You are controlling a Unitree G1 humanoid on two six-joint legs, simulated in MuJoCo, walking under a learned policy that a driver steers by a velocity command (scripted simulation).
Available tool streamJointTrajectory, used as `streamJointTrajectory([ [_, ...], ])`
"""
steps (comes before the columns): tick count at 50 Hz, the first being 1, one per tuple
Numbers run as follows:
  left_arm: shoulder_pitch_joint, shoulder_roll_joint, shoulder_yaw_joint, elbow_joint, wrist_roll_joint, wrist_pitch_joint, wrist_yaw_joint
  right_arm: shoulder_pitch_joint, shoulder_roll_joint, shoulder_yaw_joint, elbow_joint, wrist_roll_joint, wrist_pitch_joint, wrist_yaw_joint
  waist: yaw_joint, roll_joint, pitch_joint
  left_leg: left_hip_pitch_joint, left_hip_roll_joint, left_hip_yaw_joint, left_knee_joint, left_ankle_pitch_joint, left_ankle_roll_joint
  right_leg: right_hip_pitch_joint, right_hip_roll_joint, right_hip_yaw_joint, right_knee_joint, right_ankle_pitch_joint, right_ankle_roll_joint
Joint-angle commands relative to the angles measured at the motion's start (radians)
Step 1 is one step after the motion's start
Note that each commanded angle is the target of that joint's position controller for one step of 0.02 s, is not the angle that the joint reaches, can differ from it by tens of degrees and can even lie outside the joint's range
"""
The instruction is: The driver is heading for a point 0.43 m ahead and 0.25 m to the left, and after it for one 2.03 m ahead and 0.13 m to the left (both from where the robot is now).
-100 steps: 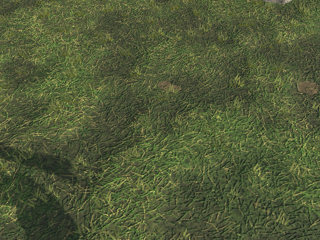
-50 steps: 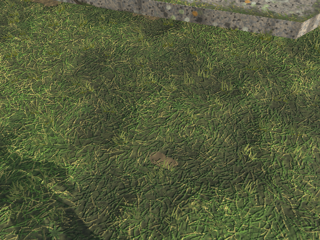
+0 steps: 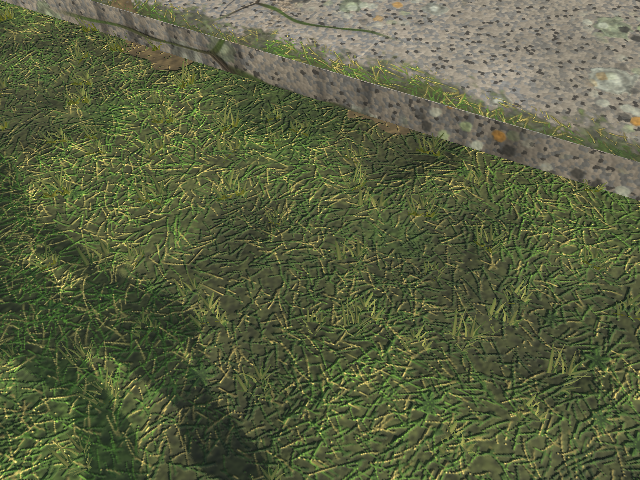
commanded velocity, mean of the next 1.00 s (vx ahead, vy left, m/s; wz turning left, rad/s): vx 0.35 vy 0.00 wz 0.44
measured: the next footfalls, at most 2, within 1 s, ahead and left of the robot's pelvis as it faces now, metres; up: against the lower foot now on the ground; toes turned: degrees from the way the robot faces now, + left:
left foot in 0.38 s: +0.33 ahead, +0.18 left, +0.00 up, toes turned +17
right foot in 0.84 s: +0.61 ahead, +0.10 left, +0.00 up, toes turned +30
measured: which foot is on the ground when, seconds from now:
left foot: up 0.00-0.36, down 0.38-0.86, up 0.88-1.00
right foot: down 0.00-0.40, up 0.42-0.82, down 0.84-1.00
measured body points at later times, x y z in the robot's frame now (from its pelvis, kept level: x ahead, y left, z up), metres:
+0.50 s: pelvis +0.25 +0.09 -0.01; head +0.28 +0.12 +0.44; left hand +0.26 +0.39 -0.13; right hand +0.47 -0.14 -0.10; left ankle +0.29 +0.17 -0.74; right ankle +0.19 -0.11 -0.64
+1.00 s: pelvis +0.44 +0.12 -0.01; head +0.48 +0.14 +0.44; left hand +0.47 +0.42 -0.11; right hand +0.68 -0.06 -0.12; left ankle +0.32 +0.21 -0.68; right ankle +0.57 +0.08 -0.74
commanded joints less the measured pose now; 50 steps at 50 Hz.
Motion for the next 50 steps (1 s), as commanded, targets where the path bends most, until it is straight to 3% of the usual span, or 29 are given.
streamJointTrajectory([
  [1,0.052,0.098,0.027,-0.013,0.008,-0.007,0.004,-0.013,-0.067,-0.027,-0.091,0.001,0.004,0.004,0.037,-0.157,-0.042,-0.253,0.124,-0.046,0.024,0.092,-0.007,0.236,-0.279,0.269,-0.278,0.005,-0.152],
  [5,0.055,0.143,0.047,0.013,0.004,-0.017,0.012,-0.078,-0.034,-0.021,-0.143,-0.008,0.029,0.011,0.027,-0.111,-0.002,-0.297,0.142,-0.036,-0.101,0.198,-0.029,0.204,-0.289,0.128,-0.339,0.126,-0.181],
  [10,0.083,0.183,0.060,0.028,-0.003,-0.002,0.023,-0.218,-0.019,-0.008,-0.192,-0.010,0.018,0.043,0.071,-0.085,0.026,-0.252,0.119,0.037,-0.369,0.415,-0.021,0.239,-0.258,-0.048,-0.344,0.188,-0.150],
  [13,0.130,0.209,0.069,0.045,-0.018,0.015,0.025,-0.299,-0.027,-0.006,-0.232,-0.010,0.021,0.059,0.094,-0.083,0.050,-0.256,0.104,0.070,-0.457,0.394,0.000,0.323,-0.285,-0.086,-0.321,0.200,-0.131],
  [15,0.142,0.229,0.076,0.052,-0.030,0.030,0.025,-0.319,-0.044,-0.012,-0.254,-0.012,0.025,0.067,0.084,-0.090,0.054,-0.247,0.082,0.096,-0.490,0.317,0.027,0.387,-0.306,-0.108,-0.266,0.291,-0.113],
  [17,0.128,0.258,0.085,0.047,-0.040,0.044,0.028,-0.258,-0.081,-0.032,-0.255,-0.015,0.031,0.068,0.031,-0.116,-0.004,-0.122,0.018,0.152,-0.501,0.217,0.068,0.415,-0.303,-0.143,-0.113,0.601,-0.091],
  [18,0.110,0.261,0.085,0.043,-0.046,0.053,0.028,-0.135,-0.114,-0.055,-0.225,-0.012,0.034,0.065,-0.044,-0.106,-0.069,0.042,-0.033,0.184,-0.547,0.233,0.098,0.386,-0.278,-0.175,0.061,0.712,-0.070],
  [19,0.126,0.229,0.072,0.039,-0.036,0.055,0.030,0.044,-0.181,-0.093,-0.170,-0.007,0.040,0.051,-0.123,-0.066,-0.163,0.321,-0.069,0.162,-0.578,0.269,0.136,0.246,-0.234,-0.196,0.309,0.639,-0.031],
  [20,0.180,0.122,0.037,-0.006,0.011,0.044,0.026,0.111,-0.306,-0.123,-0.157,0.001,0.045,0.031,-0.082,0.181,-0.227,0.641,0.172,-0.266,-0.620,0.215,0.261,-0.155,-0.122,-0.197,0.688,-0.005,0.036],
  [21,0.169,0.091,0.016,-0.040,0.004,0.006,0.017,0.084,-0.311,-0.107,-0.204,-0.005,0.025,0.040,-0.049,0.210,-0.388,0.776,0.320,-0.763,-0.816,0.000,0.398,-0.381,0.026,0.050,0.892,-0.472,0.051],
  [22,0.046,0.178,0.037,-0.064,-0.042,-0.020,0.006,0.070,-0.224,-0.078,-0.203,-0.013,0.006,0.052,-0.096,0.080,-0.304,0.733,0.313,-0.687,-0.878,0.007,0.338,-0.491,-0.023,0.136,0.931,-0.401,0.027],
  [23,0.018,0.175,0.034,-0.075,-0.052,-0.034,0.004,0.035,-0.190,-0.068,-0.198,-0.017,-0.007,0.053,-0.071,0.061,-0.195,0.614,0.280,-0.549,-0.872,0.070,0.302,-0.510,-0.063,0.124,0.873,-0.311,0.003],
  [24,0.028,0.170,0.035,-0.059,-0.028,-0.039,0.013,-0.036,-0.158,-0.057,-0.207,-0.016,-0.011,0.050,-0.025,-0.004,-0.130,0.471,0.234,-0.438,-0.866,0.172,0.268,-0.447,-0.104,0.129,0.786,-0.238,0.001],
  [25,0.047,0.180,0.044,-0.047,-0.009,-0.031,0.019,-0.093,-0.126,-0.046,-0.221,-0.023,-0.012,0.046,0.016,0.006,-0.098,0.354,0.199,-0.358,-0.880,0.266,0.248,-0.366,-0.132,0.137,0.708,-0.186,0.006],
  [27,0.066,0.177,0.049,-0.046,0.002,-0.005,0.020,-0.139,-0.127,-0.043,-0.245,-0.037,-0.013,0.035,0.052,0.028,-0.077,0.236,0.172,-0.285,-0.892,0.564,0.250,-0.276,-0.129,0.126,0.651,-0.156,0.034],
  [30,0.035,0.137,0.041,-0.064,0.017,0.018,0.027,-0.108,-0.166,-0.057,-0.234,-0.031,-0.009,0.011,0.058,0.002,-0.078,0.172,0.126,-0.166,-0.856,0.863,0.237,-0.249,-0.080,0.096,0.517,-0.062,0.081],
  [34,-0.079,0.102,0.023,-0.103,0.005,0.026,0.016,-0.070,-0.162,-0.060,-0.221,-0.015,0.023,-0.014,0.013,0.056,-0.095,0.152,0.067,-0.134,-0.808,0.780,0.165,-0.176,-0.010,0.094,0.236,0.159,0.088],
  [36,-0.124,0.109,0.023,-0.121,-0.002,0.027,0.006,-0.051,-0.162,-0.060,-0.214,-0.016,0.037,-0.020,-0.006,0.068,-0.096,0.167,0.076,-0.179,-0.785,0.697,0.147,-0.149,0.016,0.103,0.156,0.201,0.086],
  [38,-0.107,0.124,0.025,-0.112,0.001,0.023,-0.005,-0.047,-0.135,-0.050,-0.206,-0.022,0.040,-0.025,-0.010,0.072,-0.104,0.229,0.107,-0.204,-0.748,0.650,0.144,-0.142,0.003,0.116,0.102,0.216,0.073],
  [40,-0.076,0.144,0.030,-0.102,0.011,0.009,-0.015,-0.054,-0.104,-0.037,-0.195,-0.032,0.034,-0.026,-0.001,0.081,-0.106,0.282,0.138,-0.233,-0.686,0.668,0.138,-0.116,-0.014,0.119,0.064,0.186,0.037],
  [41,-0.035,0.141,0.031,-0.086,0.017,0.000,-0.018,-0.070,-0.082,-0.027,-0.188,-0.034,0.031,-0.024,0.024,0.078,-0.112,0.291,0.126,-0.223,-0.635,0.684,0.125,-0.059,-0.015,0.104,0.004,0.217,0.010],
  [42,0.000,0.151,0.032,-0.075,0.029,-0.009,-0.017,-0.063,-0.065,-0.019,-0.182,-0.038,0.025,-0.021,0.042,0.050,-0.132,0.283,0.074,-0.194,-0.561,0.693,0.092,0.045,-0.029,0.104,-0.065,0.395,-0.022],
  [43,0.019,0.199,0.036,-0.082,0.045,-0.014,-0.013,-0.006,-0.042,-0.010,-0.189,-0.062,0.017,-0.019,0.011,-0.062,-0.218,0.214,-0.006,-0.150,-0.413,0.499,0.049,0.226,-0.142,0.234,-0.003,0.776,-0.084],
  [44,0.032,0.176,0.026,-0.072,0.056,-0.003,-0.012,0.131,-0.031,-0.003,-0.161,-0.054,0.017,-0.016,-0.031,-0.224,-0.304,0.068,-0.074,-0.100,-0.234,0.054,-0.025,0.404,-0.301,0.434,0.023,0.929,-0.265],
  [45,0.049,0.116,0.012,-0.061,0.020,0.011,-0.018,0.103,-0.097,-0.011,-0.159,-0.060,0.029,-0.014,-0.004,-0.254,-0.305,0.000,-0.069,-0.084,-0.134,-0.245,-0.074,0.382,-0.346,0.577,-0.042,0.754,-0.327],
  [46,0.035,0.106,0.003,-0.061,-0.005,0.023,-0.025,0.035,-0.134,-0.023,-0.173,-0.047,0.046,-0.014,0.008,-0.193,-0.244,-0.061,-0.044,-0.090,-0.101,-0.264,-0.089,0.342,-0.322,0.600,-0.075,0.470,-0.305],
  [48,-0.008,0.180,0.026,-0.082,-0.014,0.050,-0.025,-0.076,-0.140,-0.034,-0.192,-0.036,0.081,-0.023,0.024,-0.123,-0.127,-0.140,-0.038,-0.063,-0.067,-0.203,-0.103,0.226,-0.268,0.583,-0.137,0.117,-0.249],
  [49,-0.020,0.212,0.037,-0.091,-0.011,0.060,-0.017,-0.093,-0.139,-0.038,-0.194,-0.035,0.089,-0.027,0.022,-0.126,-0.101,-0.130,-0.033,-0.057,-0.087,-0.167,-0.100,0.170,-0.247,0.565,-0.163,0.032,-0.228],
  [50,-0.031,0.218,0.043,-0.097,-0.008,0.072,-0.009,-0.095,-0.117,-0.034,-0.192,-0.034,0.089,-0.031,0.016,-0.138,-0.090,-0.097,-0.035,-0.046,-0.149,-0.138,-0.098,0.125,-0.209,0.526,-0.183,-0.028,-0.203],
])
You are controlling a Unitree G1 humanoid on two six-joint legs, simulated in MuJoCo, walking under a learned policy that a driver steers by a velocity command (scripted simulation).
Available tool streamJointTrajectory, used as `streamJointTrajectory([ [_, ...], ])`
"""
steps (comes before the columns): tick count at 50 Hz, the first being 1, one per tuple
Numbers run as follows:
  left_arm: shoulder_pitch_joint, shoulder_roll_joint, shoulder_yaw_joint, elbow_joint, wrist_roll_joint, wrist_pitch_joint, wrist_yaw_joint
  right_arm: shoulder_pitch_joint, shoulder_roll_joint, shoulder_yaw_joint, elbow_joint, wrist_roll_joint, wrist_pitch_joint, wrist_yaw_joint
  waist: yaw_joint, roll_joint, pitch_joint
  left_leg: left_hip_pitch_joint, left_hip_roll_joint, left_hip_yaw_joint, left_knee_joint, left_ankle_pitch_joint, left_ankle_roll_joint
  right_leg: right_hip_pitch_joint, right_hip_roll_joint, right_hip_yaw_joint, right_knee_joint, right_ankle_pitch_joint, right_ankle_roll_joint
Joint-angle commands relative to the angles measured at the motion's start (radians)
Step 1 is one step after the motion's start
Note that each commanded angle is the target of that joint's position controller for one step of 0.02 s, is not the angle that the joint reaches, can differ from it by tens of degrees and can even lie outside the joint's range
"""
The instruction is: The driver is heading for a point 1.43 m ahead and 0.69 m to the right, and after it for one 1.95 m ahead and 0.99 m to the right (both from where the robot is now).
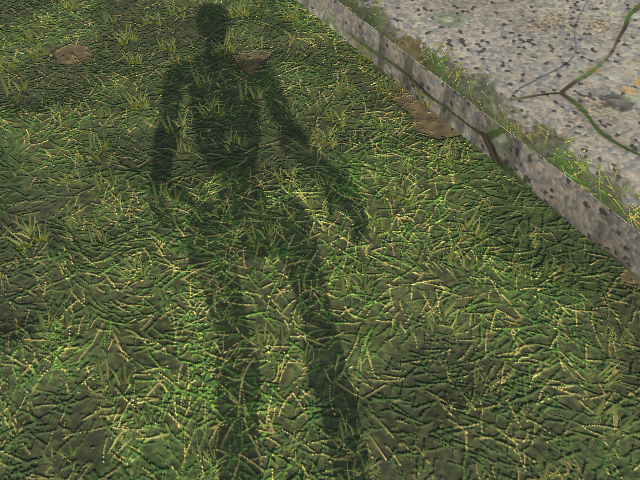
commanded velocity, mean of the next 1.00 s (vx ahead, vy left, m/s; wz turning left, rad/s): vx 0.04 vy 0.00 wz -0.50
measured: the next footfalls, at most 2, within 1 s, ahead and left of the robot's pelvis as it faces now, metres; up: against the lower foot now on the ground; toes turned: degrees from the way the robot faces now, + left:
left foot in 0.22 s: +0.10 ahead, +0.14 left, +0.00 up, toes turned -13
right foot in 0.66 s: +0.02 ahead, -0.11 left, +0.00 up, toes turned -26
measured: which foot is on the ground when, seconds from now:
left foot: up 0.00-0.20, down 0.22-0.66, up 0.68-1.00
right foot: down 0.00-0.24, up 0.26-0.64, down 0.66-1.00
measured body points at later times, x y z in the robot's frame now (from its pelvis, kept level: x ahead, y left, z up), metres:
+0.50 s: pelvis +0.03 +0.04 +0.01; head +0.07 +0.05 +0.46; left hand +0.25 +0.28 -0.10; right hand +0.08 -0.26 -0.08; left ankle +0.06 +0.15 -0.73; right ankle -0.01 -0.10 -0.66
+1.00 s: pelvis +0.03 -0.01 +0.01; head +0.05 -0.03 +0.46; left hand +0.31 +0.16 -0.07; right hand +0.01 -0.33 -0.09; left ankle +0.14 +0.11 -0.70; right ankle -0.01 -0.09 -0.73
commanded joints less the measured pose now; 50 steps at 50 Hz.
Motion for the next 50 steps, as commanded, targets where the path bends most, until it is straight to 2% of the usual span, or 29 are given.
streamJointTrajectory([
  [1,-0.034,0.214,0.063,-0.081,-0.006,0.024,0.021,0.062,-0.115,-0.044,-0.041,0.006,0.007,-0.017,-0.020,-0.132,-0.110,-0.097,0.034,-0.001,-0.064,0.044,-0.013,0.178,-0.239,0.388,-0.216,-0.121,-0.158],
  [3,-0.029,0.202,0.068,-0.086,-0.008,0.038,0.037,0.059,-0.086,-0.039,-0.029,0.005,-0.005,-0.021,-0.014,-0.160,-0.138,-0.035,0.018,0.016,-0.153,0.100,-0.014,0.160,-0.205,0.352,-0.216,-0.118,-0.149],
  [5,-0.021,0.204,0.076,-0.090,-0.014,0.049,0.047,0.050,-0.080,-0.038,-0.026,0.008,-0.015,-0.019,-0.006,-0.170,-0.164,0.008,0.011,0.015,-0.230,0.164,-0.012,0.156,-0.198,0.358,-0.215,-0.126,-0.151],
  [9,-0.021,0.206,0.083,-0.102,-0.023,0.072,0.059,0.056,-0.086,-0.040,-0.021,0.011,-0.036,-0.003,-0.014,-0.177,-0.161,0.088,0.003,0.022,-0.422,0.267,0.011,0.137,-0.189,0.404,-0.198,-0.189,-0.132],
  [11,-0.013,0.193,0.079,-0.107,-0.031,0.083,0.067,0.096,-0.109,-0.051,-0.008,0.008,-0.046,0.005,-0.040,-0.159,-0.149,0.218,0.036,0.023,-0.584,0.358,0.052,0.050,-0.141,0.382,-0.149,-0.256,-0.079],
  [12,0.005,0.156,0.068,-0.114,-0.026,0.083,0.067,0.129,-0.175,-0.065,-0.013,-0.010,-0.046,-0.001,-0.039,-0.047,-0.154,0.301,0.209,-0.124,-0.662,0.312,0.116,-0.060,-0.082,0.312,-0.007,-0.360,-0.025],
  [13,-0.024,0.133,0.066,-0.152,-0.031,0.073,0.063,0.094,-0.253,-0.082,-0.014,-0.039,-0.039,0.000,-0.014,0.250,-0.086,0.222,0.383,-0.366,-0.754,0.344,0.246,-0.206,0.074,0.085,0.223,-0.447,0.025],
  [14,0.019,0.199,0.086,-0.133,-0.015,0.061,0.062,0.018,-0.205,-0.068,-0.053,-0.063,-0.047,-0.001,-0.002,0.221,-0.086,0.163,0.449,-0.400,-0.747,0.453,0.304,-0.189,0.015,0.108,0.460,-0.488,0.056],
  [15,0.069,0.226,0.101,-0.101,-0.022,0.064,0.058,-0.047,-0.152,-0.052,-0.074,-0.049,-0.053,-0.008,0.030,0.147,-0.086,0.158,0.405,-0.305,-0.719,0.533,0.278,-0.181,0.009,0.114,0.568,-0.438,0.067],
  [16,0.110,0.212,0.103,-0.072,-0.022,0.077,0.062,-0.084,-0.131,-0.045,-0.083,-0.028,-0.057,-0.010,0.045,0.105,-0.079,0.175,0.345,-0.206,-0.693,0.575,0.237,-0.186,0.005,0.099,0.628,-0.389,0.086],
  [17,0.125,0.198,0.100,-0.064,-0.018,0.087,0.066,-0.089,-0.123,-0.041,-0.081,-0.011,-0.058,-0.012,0.038,0.100,-0.074,0.207,0.326,-0.158,-0.675,0.617,0.224,-0.217,-0.006,0.094,0.685,-0.344,0.104],
  [18,0.117,0.177,0.094,-0.069,-0.019,0.094,0.065,-0.076,-0.119,-0.036,-0.077,-0.006,-0.056,-0.014,0.027,0.101,-0.067,0.214,0.314,-0.111,-0.664,0.694,0.228,-0.228,-0.013,0.079,0.722,-0.326,0.121],
  [21,0.027,0.147,0.076,-0.128,-0.033,0.095,0.054,-0.005,-0.132,-0.040,-0.059,-0.011,-0.040,-0.022,-0.029,0.135,-0.062,0.306,0.305,-0.041,-0.660,0.748,0.255,-0.266,-0.046,0.024,0.616,-0.276,0.158],
  [23,-0.009,0.136,0.066,-0.159,-0.031,0.095,0.044,0.022,-0.157,-0.050,-0.052,-0.010,-0.031,-0.024,-0.053,0.146,-0.081,0.355,0.329,-0.030,-0.652,0.759,0.268,-0.240,-0.073,0.005,0.516,-0.283,0.168],
  [26,-0.019,0.130,0.056,-0.188,-0.028,0.097,0.027,0.003,-0.197,-0.065,-0.058,-0.005,-0.023,-0.014,-0.058,0.161,-0.098,0.316,0.352,0.017,-0.647,0.789,0.272,-0.113,-0.093,-0.050,0.377,-0.304,0.150],
  [29,-0.006,0.150,0.065,-0.202,-0.028,0.107,0.017,-0.005,-0.212,-0.073,-0.055,0.010,-0.024,0.003,-0.052,0.175,-0.102,0.299,0.370,0.045,-0.617,0.811,0.264,-0.023,-0.078,-0.099,0.253,-0.292,0.117],
  [31,0.029,0.150,0.071,-0.199,-0.028,0.113,0.009,-0.026,-0.214,-0.076,-0.052,0.030,-0.028,0.009,-0.020,0.168,-0.104,0.283,0.371,0.071,-0.557,0.802,0.229,0.061,-0.065,-0.122,0.097,-0.205,0.074],
  [32,0.071,0.155,0.078,-0.187,-0.026,0.114,0.010,-0.025,-0.201,-0.074,-0.044,0.040,-0.031,0.010,0.004,0.150,-0.112,0.244,0.350,0.107,-0.494,0.755,0.186,0.153,-0.045,-0.128,-0.026,-0.096,0.041],
  [33,0.119,0.200,0.096,-0.177,-0.025,0.113,0.021,0.034,-0.165,-0.066,-0.020,0.031,-0.038,0.014,0.012,0.053,-0.145,0.140,0.301,0.176,-0.365,0.627,0.110,0.315,-0.069,-0.048,-0.108,0.087,-0.001],
  [34,0.166,0.334,0.126,-0.193,-0.018,0.109,0.041,0.030,-0.097,-0.041,-0.058,-0.028,-0.043,0.019,-0.002,-0.256,-0.184,-0.167,0.182,0.257,-0.044,0.118,0.002,0.537,-0.339,0.311,-0.074,0.554,-0.116],
  [35,0.159,0.329,0.115,-0.210,0.013,0.084,0.029,-0.070,-0.107,-0.041,-0.101,-0.027,-0.044,0.010,0.053,-0.280,-0.214,-0.303,0.066,0.110,0.154,-0.150,-0.031,0.460,-0.477,0.491,-0.093,0.624,-0.323],
  [36,0.144,0.283,0.102,-0.208,0.015,0.062,0.020,-0.100,-0.153,-0.055,-0.100,-0.006,-0.039,0.006,0.064,-0.167,-0.196,-0.315,0.093,0.040,0.241,-0.108,-0.026,0.440,-0.425,0.406,-0.108,0.554,-0.320],
  [37,0.099,0.257,0.095,-0.202,0.005,0.050,0.025,-0.096,-0.155,-0.058,-0.097,0.006,-0.036,0.003,0.032,-0.147,-0.154,-0.325,0.106,0.028,0.232,-0.018,-0.016,0.404,-0.361,0.324,-0.107,0.470,-0.262],
  [38,0.058,0.237,0.090,-0.205,-0.010,0.049,0.032,-0.082,-0.156,-0.061,-0.079,0.000,-0.033,-0.006,0.013,-0.102,-0.135,-0.327,0.114,0.020,0.189,0.053,-0.015,0.382,-0.313,0.287,-0.110,0.386,-0.215],
  [39,0.026,0.226,0.084,-0.209,-0.022,0.054,0.039,-0.073,-0.167,-0.066,-0.079,-0.007,-0.029,-0.012,-0.004,-0.112,-0.124,-0.305,0.114,0.015,0.158,0.106,-0.022,0.349,-0.293,0.273,-0.116,0.369,-0.199],
  [42,0.022,0.226,0.081,-0.215,-0.013,0.064,0.054,-0.035,-0.138,-0.059,-0.070,-0.001,-0.032,-0.006,-0.020,-0.130,-0.155,-0.229,0.077,0.027,0.083,0.190,-0.040,0.308,-0.256,0.257,-0.126,0.335,-0.199],
  [44,0.055,0.227,0.082,-0.208,-0.023,0.065,0.061,-0.052,-0.125,-0.052,-0.075,0.004,-0.036,0.000,0.001,-0.132,-0.162,-0.213,0.071,0.028,-0.056,0.237,-0.038,0.304,-0.234,0.291,-0.170,-0.017,-0.196],
  [46,0.067,0.236,0.083,-0.206,-0.026,0.061,0.063,-0.092,-0.122,-0.048,-0.091,0.010,-0.048,0.013,0.021,-0.175,-0.118,-0.191,0.061,0.025,-0.174,0.252,-0.029,0.256,-0.229,0.359,-0.224,-0.340,-0.196],
  [50,0.090,0.241,0.078,-0.193,-0.020,0.049,0.054,-0.098,-0.127,-0.045,-0.096,0.020,-0.087,0.038,0.038,-0.182,-0.089,-0.089,0.055,0.045,-0.333,0.231,0.004,0.206,-0.236,0.400,-0.220,-0.425,-0.188],
])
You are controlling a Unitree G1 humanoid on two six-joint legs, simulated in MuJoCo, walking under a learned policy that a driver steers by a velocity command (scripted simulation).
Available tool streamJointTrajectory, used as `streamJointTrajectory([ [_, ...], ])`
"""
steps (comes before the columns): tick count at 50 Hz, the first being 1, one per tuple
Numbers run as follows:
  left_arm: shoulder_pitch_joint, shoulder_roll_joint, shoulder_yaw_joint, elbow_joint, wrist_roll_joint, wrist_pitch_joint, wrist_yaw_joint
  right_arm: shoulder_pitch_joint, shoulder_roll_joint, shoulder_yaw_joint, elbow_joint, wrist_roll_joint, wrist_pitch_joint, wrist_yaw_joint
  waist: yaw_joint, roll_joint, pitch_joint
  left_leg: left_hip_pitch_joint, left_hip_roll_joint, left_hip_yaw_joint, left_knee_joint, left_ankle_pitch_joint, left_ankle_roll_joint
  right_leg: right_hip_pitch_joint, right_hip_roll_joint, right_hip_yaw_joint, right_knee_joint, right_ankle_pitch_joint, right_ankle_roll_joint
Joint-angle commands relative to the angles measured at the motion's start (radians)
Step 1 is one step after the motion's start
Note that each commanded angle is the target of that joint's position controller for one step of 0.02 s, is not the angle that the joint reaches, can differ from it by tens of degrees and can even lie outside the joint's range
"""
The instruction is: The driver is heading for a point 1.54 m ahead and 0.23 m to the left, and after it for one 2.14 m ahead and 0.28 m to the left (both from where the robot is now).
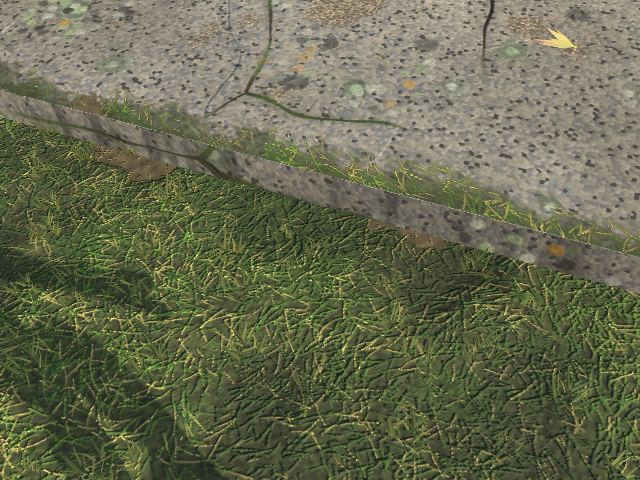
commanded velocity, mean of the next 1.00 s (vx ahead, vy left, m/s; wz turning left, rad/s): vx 0.44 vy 0.00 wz -0.11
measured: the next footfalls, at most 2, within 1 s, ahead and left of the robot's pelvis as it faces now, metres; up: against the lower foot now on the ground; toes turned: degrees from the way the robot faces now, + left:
left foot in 0.12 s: +0.08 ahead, +0.14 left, +0.00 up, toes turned -5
right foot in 0.56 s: +0.35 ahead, -0.15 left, +0.00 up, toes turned -5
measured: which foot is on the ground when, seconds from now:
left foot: up 0.00-0.10, down 0.12-0.56, up 0.58-1.00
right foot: down 0.00-0.12, up 0.14-0.54, down 0.56-1.00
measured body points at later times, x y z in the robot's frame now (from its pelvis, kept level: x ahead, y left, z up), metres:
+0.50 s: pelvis +0.17 +0.00 -0.01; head +0.21 +0.00 +0.44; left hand +0.43 +0.20 -0.09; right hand +0.11 -0.28 -0.13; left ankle +0.04 +0.14 -0.74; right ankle +0.31 -0.15 -0.72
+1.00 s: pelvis +0.44 -0.05 -0.01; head +0.47 -0.05 +0.44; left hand +0.45 +0.22 -0.14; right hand +0.64 -0.29 -0.09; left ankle +0.61 +0.05 -0.72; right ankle +0.31 -0.14 -0.74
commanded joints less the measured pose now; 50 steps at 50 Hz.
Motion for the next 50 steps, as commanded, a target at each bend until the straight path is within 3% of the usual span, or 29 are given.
streamJointTrajectory([
  [1,0.005,0.171,0.041,-0.050,0.002,-0.021,-0.004,-0.058,-0.086,-0.017,-0.085,0.008,-0.048,0.018,0.026,-0.175,-0.051,0.027,-0.005,0.029,-0.106,0.003,0.026,0.043,-0.246,0.313,-0.186,-0.309,-0.175],
  [4,-0.005,0.142,0.023,-0.040,0.004,-0.023,-0.011,0.023,-0.065,-0.015,-0.057,0.011,-0.073,0.026,-0.033,-0.142,-0.024,0.225,-0.011,0.064,-0.278,0.108,0.072,-0.065,-0.205,0.313,-0.144,-0.368,-0.137],
  [5,-0.008,0.112,0.012,-0.041,0.008,-0.027,-0.012,0.070,-0.070,-0.017,-0.045,0.006,-0.079,0.022,-0.058,-0.122,-0.030,0.312,0.011,0.042,-0.313,0.100,0.088,-0.112,-0.171,0.295,-0.096,-0.378,-0.107],
  [6,-0.032,0.054,-0.007,-0.053,0.011,-0.034,-0.013,0.164,-0.108,-0.024,-0.030,-0.005,-0.084,0.014,-0.094,-0.034,-0.046,0.424,0.138,-0.101,-0.370,0.004,0.128,-0.215,-0.109,0.215,0.083,-0.372,-0.055],
  [7,-0.025,0.010,-0.017,-0.089,-0.001,-0.049,-0.012,0.232,-0.206,-0.044,-0.007,-0.027,-0.082,0.015,-0.074,0.187,-0.040,0.495,0.298,-0.427,-0.501,-0.281,0.241,-0.401,0.021,0.016,0.338,-0.333,0.001],
  [8,-0.076,0.097,0.005,-0.106,-0.015,-0.063,-0.004,0.252,-0.203,-0.049,0.002,-0.028,-0.084,0.023,-0.101,0.204,0.050,0.452,0.401,-0.626,-0.572,-0.430,0.333,-0.553,-0.015,0.012,0.514,-0.383,0.017],
  [9,-0.061,0.135,0.020,-0.092,-0.019,-0.073,-0.006,0.222,-0.151,-0.032,-0.002,-0.011,-0.088,0.020,-0.079,0.155,0.095,0.440,0.379,-0.577,-0.568,-0.428,0.328,-0.600,-0.055,0.038,0.593,-0.307,0.013],
  [10,-0.034,0.126,0.020,-0.069,-0.011,-0.076,-0.012,0.198,-0.123,-0.022,-0.010,-0.004,-0.089,0.017,-0.059,0.143,0.088,0.453,0.331,-0.491,-0.564,-0.363,0.298,-0.606,-0.078,0.013,0.618,-0.235,0.016],
  [12,-0.058,0.100,0.018,-0.068,0.004,-0.088,-0.025,0.183,-0.107,-0.012,-0.012,-0.004,-0.083,0.009,-0.058,0.122,0.076,0.450,0.276,-0.358,-0.580,-0.186,0.262,-0.599,-0.125,-0.028,0.589,-0.098,0.031],
  [14,-0.090,0.060,0.007,-0.071,0.008,-0.094,-0.033,0.198,-0.103,-0.008,-0.008,-0.008,-0.081,0.005,-0.071,0.117,0.062,0.416,0.231,-0.246,-0.602,-0.016,0.257,-0.552,-0.133,-0.081,0.542,0.006,0.056],
  [18,-0.183,0.002,-0.016,-0.092,0.005,-0.101,-0.044,0.233,-0.119,-0.007,0.014,0.002,-0.068,0.001,-0.106,0.112,0.059,0.359,0.188,-0.092,-0.606,0.200,0.248,-0.420,-0.123,-0.139,0.293,0.137,0.086],
  [22,-0.249,0.014,-0.015,-0.107,-0.008,-0.108,-0.065,0.287,-0.152,-0.012,0.044,0.015,-0.056,0.005,-0.123,0.117,0.074,0.354,0.224,-0.069,-0.588,0.260,0.245,-0.303,-0.097,-0.161,0.139,0.179,0.070],
  [25,-0.214,0.056,0.000,-0.107,-0.011,-0.113,-0.072,0.280,-0.172,-0.018,0.056,0.022,-0.043,0.002,-0.069,0.130,0.060,0.423,0.267,-0.071,-0.529,0.442,0.220,-0.223,-0.082,-0.158,0.076,0.132,0.017],
  [26,-0.141,0.080,0.014,-0.088,-0.007,-0.112,-0.067,0.266,-0.179,-0.020,0.057,0.023,-0.038,-0.001,-0.018,0.124,0.011,0.427,0.250,-0.035,-0.435,0.625,0.201,-0.109,-0.059,-0.178,0.047,0.130,-0.009],
  [27,-0.002,0.119,0.037,-0.045,-0.004,-0.108,-0.058,0.270,-0.163,-0.013,0.057,0.020,-0.035,-0.003,0.052,0.102,-0.084,0.390,0.205,0.014,-0.261,0.758,0.176,0.091,-0.039,-0.195,0.031,0.134,-0.039],
  [28,0.179,0.169,0.055,-0.010,0.001,-0.101,-0.045,0.268,-0.120,0.007,0.036,-0.001,-0.037,-0.006,0.132,0.043,-0.226,0.211,0.166,0.042,0.009,0.582,0.141,0.388,-0.168,-0.062,0.068,0.106,-0.089],
  [29,0.252,0.280,0.073,0.010,0.021,-0.097,-0.044,0.374,0.012,0.046,-0.005,-0.004,-0.054,-0.005,0.072,-0.268,-0.369,-0.162,-0.015,0.065,0.402,-0.030,0.070,0.693,-0.439,0.450,-0.031,-0.146,-0.243],
  [30,0.251,0.187,0.048,0.011,0.011,-0.098,-0.046,0.330,-0.073,0.029,0.011,0.017,-0.076,-0.002,0.102,-0.250,-0.378,-0.271,-0.011,-0.068,0.537,-0.215,0.073,0.658,-0.455,0.631,-0.164,-0.284,-0.255],
  [31,0.181,0.142,0.031,0.014,0.008,-0.099,-0.043,0.234,-0.132,0.009,-0.015,0.043,-0.085,0.007,0.089,-0.198,-0.208,-0.355,0.045,-0.047,0.570,-0.147,0.086,0.540,-0.426,0.478,-0.172,-0.250,-0.215],
  [32,0.125,0.120,0.023,0.008,0.010,-0.098,-0.042,0.173,-0.125,0.015,-0.027,0.035,-0.091,0.008,0.066,-0.116,-0.127,-0.334,0.090,-0.019,0.534,-0.060,0.094,0.410,-0.382,0.350,-0.181,-0.138,-0.195],
  [33,0.077,0.100,0.017,0.008,0.018,-0.099,-0.045,0.145,-0.112,0.014,-0.029,0.015,-0.091,0.008,0.036,-0.074,-0.068,-0.305,0.116,-0.009,0.476,0.001,0.090,0.297,-0.341,0.266,-0.206,-0.033,-0.187],
  [35,0.028,0.073,0.010,0.007,0.028,-0.108,-0.046,0.180,-0.086,0.014,-0.013,0.008,-0.073,0.013,-0.020,-0.105,-0.048,-0.205,0.148,-0.015,0.417,0.070,0.081,0.171,-0.296,0.170,-0.263,0.085,-0.186],
  [37,0.026,0.080,0.014,0.025,0.014,-0.123,-0.045,0.182,-0.057,0.021,-0.011,0.003,-0.055,0.013,-0.042,-0.090,-0.023,-0.193,0.154,-0.001,0.367,0.094,0.061,0.110,-0.289,0.105,-0.305,0.161,-0.202],
  [40,0.051,0.104,0.020,0.056,0.012,-0.129,-0.038,0.076,-0.047,0.028,-0.047,-0.010,-0.051,0.010,-0.026,-0.058,0.031,-0.250,0.156,0.008,0.203,0.236,0.035,0.094,-0.272,0.029,-0.339,0.227,-0.200],
  [42,0.072,0.112,0.020,0.070,0.009,-0.122,-0.032,-0.002,-0.032,0.035,-0.065,-0.007,-0.063,0.019,0.001,-0.053,0.048,-0.225,0.136,0.028,0.046,0.362,0.039,0.092,-0.240,-0.030,-0.344,0.243,-0.172],
  [43,0.142,0.085,0.009,0.123,0.032,-0.115,-0.045,-0.028,0.000,0.051,-0.067,-0.078,-0.030,0.050,-0.005,-0.046,0.050,-0.121,0.102,0.119,-0.011,0.382,0.046,0.037,-0.195,-0.098,-0.341,0.299,-0.134],
  [44,0.167,0.083,0.009,0.131,0.031,-0.113,-0.050,-0.060,0.010,0.052,-0.075,-0.071,-0.018,0.064,0.016,-0.074,0.053,-0.078,0.088,0.139,-0.041,0.421,0.055,0.028,-0.189,-0.110,-0.341,0.303,-0.119],
  [46,0.184,0.104,0.014,0.145,0.032,-0.109,-0.049,-0.098,-0.012,0.049,-0.084,-0.050,-0.010,0.071,0.023,-0.084,0.057,-0.068,0.088,0.120,-0.087,0.428,0.073,0.090,-0.222,-0.089,-0.326,0.289,-0.110],
  [50,0.199,0.140,0.023,0.175,0.044,-0.094,-0.030,-0.094,-0.063,0.035,-0.084,-0.055,-0.019,0.056,0.003,-0.076,0.044,-0.047,0.048,0.115,-0.190,0.216,0.125,0.291,-0.293,-0.058,-0.203,0.475,-0.091],
])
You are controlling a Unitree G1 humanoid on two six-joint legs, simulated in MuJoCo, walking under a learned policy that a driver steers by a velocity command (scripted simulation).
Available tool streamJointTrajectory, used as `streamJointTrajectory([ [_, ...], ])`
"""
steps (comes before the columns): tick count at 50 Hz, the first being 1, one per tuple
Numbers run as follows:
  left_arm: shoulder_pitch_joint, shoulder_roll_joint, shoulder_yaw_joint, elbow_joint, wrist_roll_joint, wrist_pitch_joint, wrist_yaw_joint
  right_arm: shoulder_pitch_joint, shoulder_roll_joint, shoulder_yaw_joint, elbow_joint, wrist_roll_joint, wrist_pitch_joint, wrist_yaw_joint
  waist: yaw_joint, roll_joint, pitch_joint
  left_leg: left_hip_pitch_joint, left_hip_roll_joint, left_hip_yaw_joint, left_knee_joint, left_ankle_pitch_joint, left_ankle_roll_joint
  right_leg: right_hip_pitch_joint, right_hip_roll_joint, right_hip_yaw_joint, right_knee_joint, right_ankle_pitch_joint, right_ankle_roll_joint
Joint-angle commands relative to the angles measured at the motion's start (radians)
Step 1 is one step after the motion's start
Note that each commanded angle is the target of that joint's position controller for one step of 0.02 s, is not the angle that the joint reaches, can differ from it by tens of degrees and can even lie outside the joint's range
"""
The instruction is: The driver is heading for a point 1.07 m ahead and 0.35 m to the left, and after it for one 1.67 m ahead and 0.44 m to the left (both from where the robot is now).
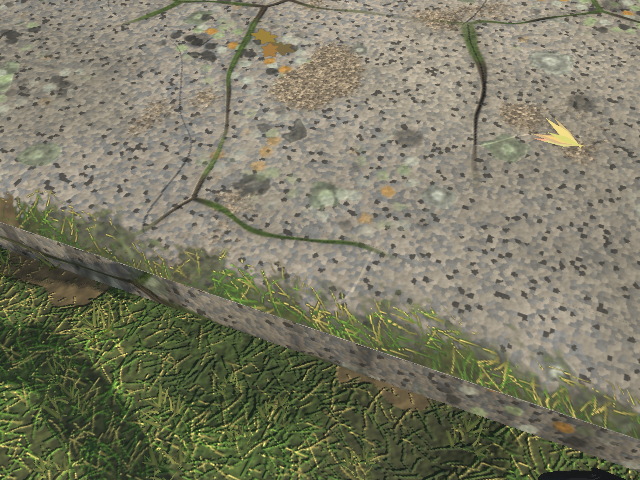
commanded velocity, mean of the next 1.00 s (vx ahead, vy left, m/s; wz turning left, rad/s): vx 0.50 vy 0.00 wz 0.15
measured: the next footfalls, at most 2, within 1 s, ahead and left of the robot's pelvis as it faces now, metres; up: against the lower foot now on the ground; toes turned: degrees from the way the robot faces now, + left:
left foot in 0.04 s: +0.20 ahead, +0.10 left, +0.00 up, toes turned +3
right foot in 0.56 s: +0.45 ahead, -0.09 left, +0.00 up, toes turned -4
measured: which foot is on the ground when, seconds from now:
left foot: up 0.00-0.02, down 0.04-0.56, up 0.58-1.00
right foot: down 0.00-0.06, up 0.08-0.54, down 0.56-1.00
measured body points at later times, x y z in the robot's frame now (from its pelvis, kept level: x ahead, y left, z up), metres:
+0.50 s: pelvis +0.27 +0.01 +0.00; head +0.29 +0.01 +0.45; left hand +0.45 +0.24 -0.11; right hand +0.22 -0.25 -0.14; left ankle +0.16 +0.10 -0.74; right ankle +0.41 -0.11 -0.71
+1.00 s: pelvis +0.53 -0.01 +0.00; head +0.55 -0.01 +0.45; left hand +0.40 +0.21 -0.14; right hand +0.72 -0.21 -0.13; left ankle +0.59 +0.12 -0.56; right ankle +0.41 -0.09 -0.74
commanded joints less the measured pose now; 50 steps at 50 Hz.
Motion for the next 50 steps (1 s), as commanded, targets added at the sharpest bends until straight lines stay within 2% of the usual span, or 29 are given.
streamJointTrajectory([
  [1,-0.011,0.187,0.043,-0.030,0.009,-0.001,0.016,0.064,-0.129,-0.041,-0.033,-0.006,-0.018,-0.017,-0.086,-0.108,-0.009,0.182,-0.058,0.021,-0.069,-0.146,0.049,-0.017,-0.281,0.097,0.141,0.707,-0.098],
  [2,-0.005,0.171,0.036,-0.022,0.009,0.002,0.017,0.213,-0.148,-0.052,0.017,-0.016,-0.031,-0.029,-0.147,-0.078,-0.098,0.368,-0.074,0.023,-0.126,-0.136,0.079,-0.046,-0.235,0.057,0.339,0.756,-0.080],
  [3,0.005,0.117,0.017,-0.051,0.007,0.001,0.019,0.395,-0.218,-0.069,0.049,-0.033,-0.040,-0.043,-0.208,0.027,-0.249,0.631,0.122,-0.180,-0.125,-0.190,0.128,-0.207,-0.181,0.013,0.637,0.493,-0.064],
  [4,0.120,0.031,0.000,-0.077,-0.020,-0.001,0.011,0.413,-0.334,-0.101,0.062,-0.026,-0.034,-0.047,-0.144,0.301,-0.331,0.866,0.359,-0.668,-0.254,-0.287,0.249,-0.587,0.023,-0.016,0.947,-0.174,-0.026],
  [5,0.048,0.130,0.020,-0.049,0.008,0.006,0.020,0.353,-0.256,-0.087,0.054,0.012,-0.026,-0.042,-0.151,0.122,-0.253,0.799,0.316,-0.703,-0.313,-0.348,0.228,-0.686,-0.023,0.112,1.013,-0.191,-0.041],
  [6,-0.016,0.135,0.024,-0.058,0.001,0.004,0.013,0.275,-0.190,-0.070,0.050,0.021,-0.026,-0.040,-0.123,0.057,-0.128,0.679,0.279,-0.539,-0.314,-0.323,0.208,-0.697,-0.072,0.111,1.005,-0.098,-0.049],
  [7,-0.052,0.112,0.015,-0.059,-0.002,0.001,0.008,0.233,-0.141,-0.057,0.054,0.018,-0.031,-0.038,-0.104,0.013,-0.071,0.579,0.236,-0.438,-0.345,-0.222,0.191,-0.668,-0.108,0.101,0.955,-0.034,-0.047],
  [9,-0.045,0.087,0.008,-0.041,0.017,0.021,0.001,0.214,-0.104,-0.044,0.078,0.022,-0.044,-0.040,-0.065,0.043,-0.033,0.470,0.167,-0.296,-0.389,-0.080,0.155,-0.584,-0.144,0.081,0.879,0.009,-0.027],
  [12,-0.063,0.064,0.002,-0.027,0.024,0.039,-0.009,0.258,-0.117,-0.048,0.123,0.033,-0.066,-0.038,-0.054,0.032,-0.024,0.452,0.148,-0.217,-0.427,0.053,0.174,-0.584,-0.151,0.056,0.837,0.056,-0.003],
  [15,-0.182,0.059,-0.003,-0.051,0.024,0.041,-0.015,0.297,-0.120,-0.050,0.163,0.035,-0.065,-0.038,-0.076,0.028,0.025,0.475,0.129,-0.162,-0.475,0.037,0.180,-0.676,-0.178,0.032,0.731,0.152,0.022],
  [18,-0.298,0.041,-0.014,-0.079,0.016,0.035,-0.018,0.328,-0.116,-0.048,0.201,0.033,-0.063,-0.037,-0.102,0.031,0.054,0.481,0.099,-0.104,-0.480,0.067,0.165,-0.668,-0.170,0.001,0.556,0.238,0.037],
  [22,-0.400,0.037,-0.023,-0.101,0.011,0.028,-0.011,0.376,-0.131,-0.051,0.246,0.027,-0.063,-0.043,-0.128,0.031,0.058,0.531,0.113,-0.078,-0.442,0.162,0.155,-0.607,-0.137,-0.031,0.403,0.272,0.025],
  [24,-0.410,0.049,-0.020,-0.109,0.010,0.022,-0.004,0.374,-0.139,-0.053,0.264,0.025,-0.061,-0.049,-0.119,0.033,0.063,0.572,0.140,-0.086,-0.411,0.237,0.148,-0.585,-0.129,-0.028,0.366,0.241,0.002],
  [26,-0.303,0.053,-0.015,-0.074,0.013,0.017,0.009,0.351,-0.138,-0.054,0.273,0.021,-0.059,-0.056,-0.071,0.051,0.014,0.579,0.149,-0.066,-0.299,0.419,0.139,-0.447,-0.091,-0.044,0.365,0.159,-0.033],
  [27,-0.196,0.066,-0.005,-0.038,0.019,0.010,0.017,0.332,-0.139,-0.055,0.274,0.024,-0.056,-0.057,-0.018,0.024,-0.026,0.566,0.124,-0.044,-0.163,0.529,0.125,-0.324,-0.060,-0.057,0.306,0.147,-0.052],
  [28,-0.049,0.101,0.012,0.014,0.034,-0.001,0.028,0.331,-0.124,-0.048,0.273,0.029,-0.056,-0.055,0.037,-0.028,-0.097,0.477,0.073,-0.023,0.035,0.490,0.104,-0.122,-0.060,-0.044,0.249,0.151,-0.073],
  [29,0.115,0.199,0.038,0.036,0.056,-0.007,0.042,0.332,-0.074,-0.031,0.238,0.031,-0.060,-0.053,0.088,-0.156,-0.208,0.286,0.007,0.010,0.347,0.130,0.078,0.098,-0.318,0.238,0.200,0.079,-0.118],
  [30,0.108,0.285,0.059,0.039,0.041,0.002,0.039,0.443,0.005,-0.019,0.229,0.053,-0.054,-0.049,0.015,-0.355,-0.260,0.015,-0.159,-0.016,0.611,-0.522,0.057,0.197,-0.533,0.651,0.040,0.029,-0.227],
  [31,0.006,0.199,0.046,0.019,0.011,0.010,0.033,0.370,-0.099,-0.045,0.247,0.027,-0.038,-0.056,-0.002,-0.143,-0.141,-0.033,-0.081,-0.128,0.664,-0.460,0.072,0.064,-0.478,0.583,0.020,-0.128,-0.201],
  [32,-0.100,0.121,0.024,-0.003,0.006,0.007,0.029,0.317,-0.097,-0.050,0.237,0.028,-0.040,-0.046,-0.037,-0.111,-0.030,-0.037,-0.040,-0.127,0.638,-0.355,0.075,-0.067,-0.433,0.448,-0.019,-0.161,-0.173],
  [33,-0.140,0.073,0.011,-0.005,0.010,0.000,0.026,0.296,-0.079,-0.047,0.236,0.028,-0.038,-0.042,-0.058,-0.099,0.015,-0.015,-0.013,-0.112,0.608,-0.296,0.067,-0.139,-0.390,0.350,-0.060,-0.085,-0.145],
  [35,-0.134,0.030,-0.002,0.016,0.007,-0.017,0.036,0.303,-0.050,-0.046,0.247,0.010,-0.016,-0.030,-0.087,-0.125,0.031,0.035,0.007,-0.103,0.585,-0.226,0.043,-0.198,-0.329,0.187,-0.088,0.089,-0.098],
  [36,-0.101,0.038,0.000,0.028,0.010,-0.028,0.038,0.305,-0.030,-0.045,0.252,0.009,-0.004,-0.025,-0.089,-0.120,0.018,0.034,-0.005,-0.085,0.632,-0.217,0.031,-0.194,-0.330,0.151,-0.078,0.205,-0.101],
  [39,-0.049,0.051,0.007,0.056,-0.002,-0.043,0.042,0.235,-0.010,-0.048,0.225,0.009,0.014,-0.018,-0.097,-0.096,0.030,-0.072,0.009,-0.071,0.634,-0.155,0.013,-0.160,-0.318,0.024,-0.069,0.385,-0.089],
  [44,0.055,0.027,0.001,0.096,0.013,-0.035,0.046,0.062,0.010,-0.050,0.153,0.006,0.028,-0.011,-0.064,-0.099,0.067,-0.284,-0.007,-0.050,0.634,-0.091,-0.005,-0.073,-0.322,-0.071,-0.034,0.519,-0.087],
  [45,0.104,0.025,0.001,0.112,0.021,-0.033,0.049,0.046,0.031,-0.046,0.148,0.004,0.037,-0.018,-0.050,-0.132,0.055,-0.360,-0.014,-0.025,0.732,-0.131,-0.002,0.004,-0.346,-0.054,-0.011,0.532,-0.099],
  [46,0.154,0.020,0.000,0.136,0.024,-0.031,0.054,0.013,0.050,-0.040,0.124,-0.003,0.044,-0.034,-0.037,-0.142,0.053,-0.467,-0.017,-0.009,0.866,-0.214,0.011,0.077,-0.375,-0.042,-0.005,0.540,-0.117],
  [48,0.206,0.025,0.004,0.157,0.030,-0.032,0.059,-0.065,0.051,-0.044,0.070,-0.003,0.046,-0.061,-0.027,-0.111,0.106,-0.698,-0.018,-0.049,1.103,-0.368,0.039,0.170,-0.431,-0.005,-0.029,0.451,-0.150],
  [50,0.201,0.011,0.000,0.167,0.041,-0.035,0.058,-0.135,0.060,-0.035,0.015,0.007,0.041,-0.080,-0.046,-0.066,0.161,-0.842,-0.018,-0.063,1.203,-0.477,0.076,0.187,-0.429,-0.031,-0.055,0.322,-0.132],
])
Velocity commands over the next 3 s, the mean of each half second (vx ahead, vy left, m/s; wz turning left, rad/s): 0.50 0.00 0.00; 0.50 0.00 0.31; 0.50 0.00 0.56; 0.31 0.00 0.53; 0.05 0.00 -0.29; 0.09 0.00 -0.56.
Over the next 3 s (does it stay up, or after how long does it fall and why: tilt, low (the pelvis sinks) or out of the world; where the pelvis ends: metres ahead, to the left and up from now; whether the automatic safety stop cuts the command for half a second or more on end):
stays up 1.14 0.24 0.12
